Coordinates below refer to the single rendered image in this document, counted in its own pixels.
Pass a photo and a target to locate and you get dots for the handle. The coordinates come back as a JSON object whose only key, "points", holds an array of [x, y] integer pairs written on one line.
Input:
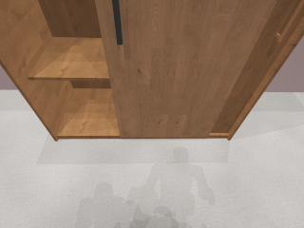
{"points": [[292, 23], [117, 21]]}

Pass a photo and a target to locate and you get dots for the wardrobe door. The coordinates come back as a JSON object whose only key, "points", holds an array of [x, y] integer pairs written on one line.
{"points": [[179, 61], [259, 62]]}

